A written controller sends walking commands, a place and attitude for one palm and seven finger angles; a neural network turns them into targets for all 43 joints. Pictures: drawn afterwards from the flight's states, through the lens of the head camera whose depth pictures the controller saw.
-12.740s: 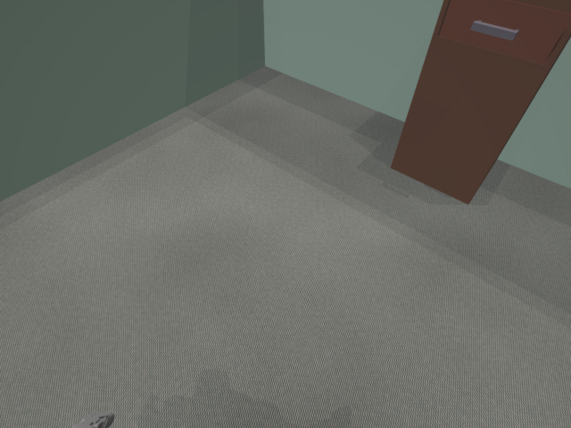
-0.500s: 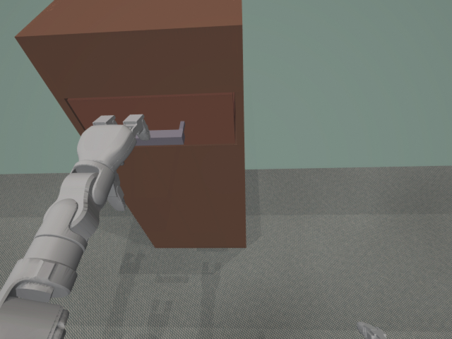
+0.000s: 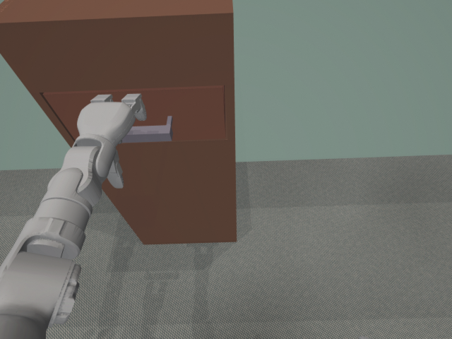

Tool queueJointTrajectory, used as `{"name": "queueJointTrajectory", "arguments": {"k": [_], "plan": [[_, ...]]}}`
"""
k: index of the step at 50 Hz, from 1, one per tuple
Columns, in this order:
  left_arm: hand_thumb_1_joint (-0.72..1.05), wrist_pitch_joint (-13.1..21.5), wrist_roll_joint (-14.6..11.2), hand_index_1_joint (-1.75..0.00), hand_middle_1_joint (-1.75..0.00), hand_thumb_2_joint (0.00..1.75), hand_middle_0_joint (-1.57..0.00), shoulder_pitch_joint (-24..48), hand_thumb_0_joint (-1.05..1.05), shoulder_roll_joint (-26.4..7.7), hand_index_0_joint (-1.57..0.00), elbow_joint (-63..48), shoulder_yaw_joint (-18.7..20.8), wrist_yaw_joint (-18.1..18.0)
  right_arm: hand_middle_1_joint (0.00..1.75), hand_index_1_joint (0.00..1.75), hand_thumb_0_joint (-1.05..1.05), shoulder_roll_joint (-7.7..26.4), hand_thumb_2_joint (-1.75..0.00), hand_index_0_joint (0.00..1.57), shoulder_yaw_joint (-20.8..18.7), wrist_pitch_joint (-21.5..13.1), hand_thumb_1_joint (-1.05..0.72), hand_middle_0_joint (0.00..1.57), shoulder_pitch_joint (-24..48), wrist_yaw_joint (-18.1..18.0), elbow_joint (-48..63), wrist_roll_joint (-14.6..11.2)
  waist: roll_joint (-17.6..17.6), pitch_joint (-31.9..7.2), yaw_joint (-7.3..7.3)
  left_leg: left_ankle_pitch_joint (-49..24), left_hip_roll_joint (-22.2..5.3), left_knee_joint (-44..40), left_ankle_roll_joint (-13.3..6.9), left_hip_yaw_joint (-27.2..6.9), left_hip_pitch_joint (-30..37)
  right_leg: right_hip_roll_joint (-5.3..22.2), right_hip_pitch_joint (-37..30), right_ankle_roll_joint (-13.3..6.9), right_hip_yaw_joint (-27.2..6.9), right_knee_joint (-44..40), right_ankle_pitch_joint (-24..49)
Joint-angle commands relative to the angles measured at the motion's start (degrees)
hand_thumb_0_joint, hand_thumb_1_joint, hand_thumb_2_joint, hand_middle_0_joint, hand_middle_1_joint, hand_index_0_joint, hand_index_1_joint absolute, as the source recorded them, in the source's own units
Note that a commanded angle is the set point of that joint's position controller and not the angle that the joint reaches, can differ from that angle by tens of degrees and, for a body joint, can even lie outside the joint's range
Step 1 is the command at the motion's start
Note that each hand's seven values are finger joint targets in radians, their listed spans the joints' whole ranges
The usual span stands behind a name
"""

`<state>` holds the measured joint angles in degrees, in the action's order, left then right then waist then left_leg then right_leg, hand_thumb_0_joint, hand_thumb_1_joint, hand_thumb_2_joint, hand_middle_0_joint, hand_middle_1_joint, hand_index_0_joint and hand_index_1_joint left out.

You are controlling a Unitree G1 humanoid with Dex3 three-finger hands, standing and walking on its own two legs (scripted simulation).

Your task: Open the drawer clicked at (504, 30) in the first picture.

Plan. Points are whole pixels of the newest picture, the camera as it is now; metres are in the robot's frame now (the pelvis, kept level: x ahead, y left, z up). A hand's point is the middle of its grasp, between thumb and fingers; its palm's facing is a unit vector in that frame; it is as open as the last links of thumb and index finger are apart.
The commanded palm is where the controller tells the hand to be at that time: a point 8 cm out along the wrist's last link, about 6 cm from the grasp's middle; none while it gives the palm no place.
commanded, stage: move the hooked fingers above the handle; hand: left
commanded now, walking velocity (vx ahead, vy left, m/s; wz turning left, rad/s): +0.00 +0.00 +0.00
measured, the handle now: (140, 127) +0.55 +0.22 +0.03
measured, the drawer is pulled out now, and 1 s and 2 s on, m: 0.00 0.00 0.00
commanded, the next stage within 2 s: lower the fingers behind the handle in 1.00 s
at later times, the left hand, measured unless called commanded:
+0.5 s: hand (132, 124) +0.50 +0.21 +0.09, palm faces -0.03 -0.01 -1.00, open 13.8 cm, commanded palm +0.48 +0.23 +0.14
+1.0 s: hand (124, 126) +0.49 +0.23 +0.08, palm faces -0.04 -0.01 -1.00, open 13.8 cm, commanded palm +0.48 +0.22 +0.14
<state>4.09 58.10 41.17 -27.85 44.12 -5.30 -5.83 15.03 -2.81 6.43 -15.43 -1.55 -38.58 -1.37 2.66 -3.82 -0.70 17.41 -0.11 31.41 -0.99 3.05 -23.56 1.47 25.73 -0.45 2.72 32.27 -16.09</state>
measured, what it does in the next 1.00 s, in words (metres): stands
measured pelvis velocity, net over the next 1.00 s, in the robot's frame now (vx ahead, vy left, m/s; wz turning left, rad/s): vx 0.00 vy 0.01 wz -0.02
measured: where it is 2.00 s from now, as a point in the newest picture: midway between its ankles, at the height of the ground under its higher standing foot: outside the picture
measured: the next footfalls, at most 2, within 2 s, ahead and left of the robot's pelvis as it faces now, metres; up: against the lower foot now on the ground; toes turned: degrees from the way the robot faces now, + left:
none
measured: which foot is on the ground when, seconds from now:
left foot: down 0.00-1.00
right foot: down 0.00-1.00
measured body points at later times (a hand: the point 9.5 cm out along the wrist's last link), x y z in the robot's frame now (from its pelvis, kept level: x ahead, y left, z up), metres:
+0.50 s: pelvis -0.01 +0.00 -0.01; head +0.07 -0.02 +0.44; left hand +0.49 +0.21 +0.14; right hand -0.01 -0.28 -0.14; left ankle -0.03 +0.11 -0.73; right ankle -0.01 -0.11 -0.73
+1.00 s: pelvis +0.00 +0.01 +0.00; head +0.08 -0.01 +0.44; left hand +0.49 +0.23 +0.14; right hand +0.03 -0.27 -0.14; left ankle -0.03 +0.11 -0.73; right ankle -0.01 -0.11 -0.73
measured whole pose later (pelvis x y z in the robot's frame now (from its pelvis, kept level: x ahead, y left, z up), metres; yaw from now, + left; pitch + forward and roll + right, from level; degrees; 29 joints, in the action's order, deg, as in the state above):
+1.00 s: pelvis +0.00 +0.01 +0.00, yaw -1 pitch +14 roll +0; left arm 3.1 60.0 50.6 -30.4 57.8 -3.3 -8.8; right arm 15.1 -3.1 6.4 -19.8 -1.4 -39.7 -0.6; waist 2.8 -6.0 -4.8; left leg 18.7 -0.9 34.3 -1.4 3.5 -30.0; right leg 0.7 31.5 -0.1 2.1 33.0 -15.9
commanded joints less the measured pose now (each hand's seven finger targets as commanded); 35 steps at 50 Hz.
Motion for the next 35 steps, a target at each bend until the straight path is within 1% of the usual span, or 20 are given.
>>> {"name": "queueJointTrajectory", "arguments": {"k": [1,2,3,6,8,10,11,13,14,15,18,20,21,22,23,25,28,32,33,35], "plan": [[-0.5,-0.4,0.4,-1.2,-1.2,0.3,-0.3,28.4,0.0,-15.4,-0.3,-7.3,7.3,-4.2,0.3,0.3,0.0,7.7,-0.9,0.2,-2.7,-1.4,-0.9,0.2,-4.0,-0.2,4.6,0.4,-0.8,-22.4,-1.06,-25.4,1.4,-0.2,-1.2,-1.2,7.4,-2.6,-10.3,-1.9,-1.3,-0.3,21.8],[-0.5,-0.7,0.5,-1.2,-1.2,0.3,-0.3,29.5,0.0,-14.0,-0.3,-6.9,5.8,-4.3,0.3,0.3,0.0,7.7,-0.9,0.2,-2.6,-1.3,-0.9,0.2,-4.1,0.0,4.6,0.4,-0.6,-22.2,-1.61,-25.8,1.3,0.0,-1.2,-1.2,7.5,-2.7,-9.6,-1.8,-1.2,-0.2,22.1],[-0.5,-0.7,0.7,-1.2,-1.2,0.3,-0.3,29.4,0.0,-15.1,-0.3,-6.2,7.2,-4.5,0.3,0.3,0.0,7.9,-0.9,0.2,-2.8,-1.2,-0.9,0.2,-4.7,0.0,4.4,0.6,-1.7,-23.2,-1.52,-27.0,1.2,0.3,-1.3,-1.3,7.3,-2.8,-10.3,-1.9,-1.2,-0.2,22.5],[-0.5,-1.2,0.8,-1.2,-1.2,0.3,-0.3,30.0,0.0,-14.0,-0.3,-4.0,5.9,-4.6,0.3,0.3,0.0,8.0,-0.9,0.2,-2.9,-0.9,-0.9,0.2,-5.4,0.1,4.4,0.6,-1.2,-23.0,-1.98,-25.4,1.2,0.3,-1.3,-0.9,6.3,-2.7,-9.9,-1.6,-1.3,-0.2,22.4],[-0.5,-1.3,1.2,-1.2,-1.2,0.3,-0.3,29.8,0.0,-17.2,-0.3,-1.2,8.5,-4.7,0.3,0.3,0.0,8.5,-0.9,0.2,-2.8,-0.8,-0.9,0.2,-6.1,-0.1,4.0,0.6,-4.0,-22.3,-2.07,-24.0,1.2,0.2,-1.6,-0.8,4.0,-2.7,-11.1,-1.6,-1.5,-0.4,22.3],[-0.5,-1.2,1.3,-1.2,-1.2,0.3,-0.3,33.2,0.0,-15.9,-0.3,-0.9,6.4,-4.9,0.3,0.3,0.0,8.5,-0.9,0.2,-2.8,-0.9,-0.9,0.2,-6.8,-0.2,3.8,0.5,-2.8,-22.2,-3.23,-21.9,1.3,0.3,-1.7,-0.7,3.7,-2.7,-9.6,-1.4,-1.8,-0.6,21.4],[-0.5,-1.0,1.7,-1.2,-1.2,0.3,-0.3,33.9,0.0,-17.0,-0.3,-0.4,7.2,-5.1,0.3,0.3,0.0,8.6,-0.9,0.2,-2.9,-1.0,-0.9,0.2,-7.4,-0.3,3.6,0.6,-2.3,-22.6,-3.14,-22.0,1.2,0.4,-1.6,-0.9,3.7,-2.8,-9.3,-1.5,-1.7,-0.4,20.8],[-0.5,-0.7,1.8,-1.2,-1.2,0.3,-0.3,35.6,0.0,-17.9,-0.3,1.2,7.5,-5.4,0.3,0.3,0.0,8.9,-0.9,0.2,-2.9,-1.2,-0.9,0.2,-8.2,-0.6,3.5,0.6,-3.0,-22.3,-4.13,-20.3,1.3,0.6,-1.8,-0.8,2.6,-2.8,-9.0,-1.3,-2.0,-0.8,19.6],[-0.5,-0.7,1.9,-1.2,-1.2,0.3,-0.3,37.1,0.0,-17.2,-0.3,2.3,6.3,-5.5,0.3,0.3,0.0,8.9,-0.9,0.2,-2.8,-1.4,-0.9,0.2,-8.6,-0.7,3.3,0.5,-2.9,-22.0,-4.84,-19.0,1.4,0.7,-1.8,-0.8,2.1,-2.8,-8.0,-1.2,-2.1,-0.8,18.9],[-0.5,-0.6,2.3,-1.2,-1.2,0.3,-0.3,38.8,0.0,-18.3,-0.3,2.9,6.8,-5.9,0.3,0.3,0.0,9.0,-0.9,0.2,-2.9,-1.5,-0.9,0.2,-9.1,-0.8,2.7,0.5,-1.7,-22.0,-5.31,-18.4,1.3,1.0,-1.8,-0.8,2.0,-2.8,-6.8,-1.2,-2.3,-0.7,18.1],[-0.5,0.1,2.2,-1.2,-1.2,0.3,-0.3,39.7,0.0,-17.9,-0.3,2.3,6.8,-6.2,0.3,0.3,0.0,8.9,-0.9,0.2,-3.1,-1.8,-0.9,0.2,-10.4,-0.8,2.8,1.0,1.0,-26.2,-4.93,-20.9,1.3,1.6,-1.6,-1.1,3.8,-2.9,-7.3,-1.4,-2.3,-0.2,19.0],[-0.5,-0.1,2.3,-1.2,-1.2,0.3,-0.3,39.8,0.0,-17.3,-0.3,3.5,6.4,-6.5,0.3,0.3,0.0,8.8,-0.9,0.2,-3.2,-1.9,-0.9,0.2,-10.8,-0.6,2.4,1.1,1.7,-25.8,-5.17,-21.3,1.0,1.9,-1.5,-1.1,4.3,-3.1,-6.1,-1.4,-2.1,0.0,19.0],[-0.5,-0.5,2.5,-1.2,-1.2,0.3,-0.3,37.9,0.0,-19.4,-0.3,5.2,8.3,-6.7,0.3,0.3,0.0,9.0,-0.9,0.2,-3.2,-1.8,-0.9,0.2,-11.1,-0.6,2.2,1.0,0.4,-25.3,-4.54,-21.0,0.9,1.7,-1.5,-1.1,3.2,-3.2,-6.5,-1.4,-1.9,0.0,18.7],[-0.5,-0.9,2.4,-1.2,-1.2,0.3,-0.3,37.5,0.0,-18.5,-0.3,6.2,7.3,-6.6,0.3,0.3,0.0,9.2,-0.9,0.2,-3.0,-1.8,-0.9,0.2,-11.1,-0.7,2.4,1.0,-0.2,-24.9,-4.82,-20.6,1.0,1.7,-1.6,-0.8,2.4,-3.1,-6.8,-1.3,-2.0,0.0,19.2],[-0.5,-0.9,2.2,-1.2,-1.2,0.3,-0.3,37.0,0.0,-20.6,-0.3,6.5,9.3,-6.6,0.3,0.3,0.0,9.5,-0.9,0.2,-3.0,-1.7,-0.9,0.2,-11.2,-0.7,2.3,1.0,-2.0,-25.5,-4.47,-20.7,1.0,1.6,-1.7,-0.8,1.1,-3.1,-8.6,-1.2,-2.1,-0.1,20.0],[-0.5,-1.4,2.5,-1.2,-1.2,0.3,-0.3,36.9,0.0,-20.3,-0.3,7.2,8.3,-6.5,0.3,0.3,0.0,9.6,-0.9,0.2,-2.8,-1.7,-0.9,0.2,-11.0,-0.7,2.5,0.7,-1.5,-24.0,-4.61,-19.0,1.0,1.2,-1.7,-0.5,0.0,-3.0,-7.9,-1.1,-2.0,-0.3,19.1],[-0.5,-1.1,2.7,-1.2,-1.2,0.3,-0.3,37.3,0.0,-21.5,-0.3,6.3,9.0,-6.3,0.3,0.3,0.0,9.8,-0.9,0.2,-3.0,-1.8,-0.9,0.2,-11.1,-0.9,2.5,0.8,-0.8,-24.8,-4.61,-20.0,0.8,1.3,-1.8,-0.4,0.6,-3.0,-8.4,-1.2,-2.3,-0.5,19.7],[-0.5,0.0,2.3,-1.2,-1.2,0.3,-0.3,39.8,0.0,-18.5,-0.3,3.5,6.6,-6.1,0.3,0.3,0.0,9.4,-0.9,0.2,-3.3,-2.0,-0.9,0.2,-11.9,-0.9,2.3,0.9,0.9,-25.5,-5.51,-21.3,0.5,1.6,-1.7,-0.9,3.7,-3.2,-5.9,-1.2,-1.9,-0.5,18.8],[-0.5,0.4,2.1,-1.2,-1.2,0.3,-0.3,38.6,0.0,-20.4,-0.3,3.6,8.6,-6.1,0.3,0.3,0.0,9.6,-0.9,0.2,-3.4,-1.9,-0.9,0.2,-12.0,-1.0,2.2,1.0,-0.9,-26.6,-5.18,-22.1,0.6,1.9,-1.9,-0.9,3.4,-3.2,-7.6,-1.1,-2.1,-0.6,20.0],[-0.5,0.7,2.0,-1.2,-1.2,0.3,-0.3,38.6,0.0,-20.5,-0.3,2.4,8.7,-6.4,0.3,0.3,0.0,9.4,-0.9,0.2,-3.3,-1.9,-0.9,0.2,-12.0,-1.0,2.2,1.1,1.4,-27.3,-4.7,-23.4,0.6,1.8,-1.7,-1.1,4.1,-3.2,-7.1,-1.2,-1.9,-0.1,20.5]]}}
